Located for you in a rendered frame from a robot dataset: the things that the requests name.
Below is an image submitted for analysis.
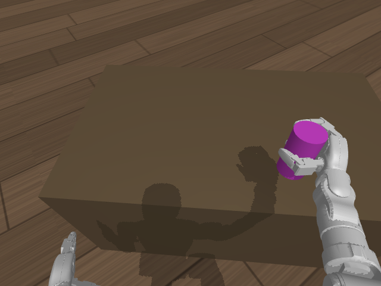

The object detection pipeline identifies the right robot hand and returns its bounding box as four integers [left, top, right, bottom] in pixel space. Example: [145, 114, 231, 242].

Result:
[278, 117, 348, 176]

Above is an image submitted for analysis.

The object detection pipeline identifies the left robot hand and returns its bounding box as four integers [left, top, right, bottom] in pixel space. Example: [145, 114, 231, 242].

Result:
[48, 231, 100, 286]

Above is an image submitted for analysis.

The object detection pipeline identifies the right robot arm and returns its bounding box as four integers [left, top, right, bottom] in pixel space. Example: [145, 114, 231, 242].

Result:
[313, 169, 381, 286]

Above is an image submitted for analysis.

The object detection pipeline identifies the can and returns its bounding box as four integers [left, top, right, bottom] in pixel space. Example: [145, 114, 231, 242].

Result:
[277, 121, 328, 180]

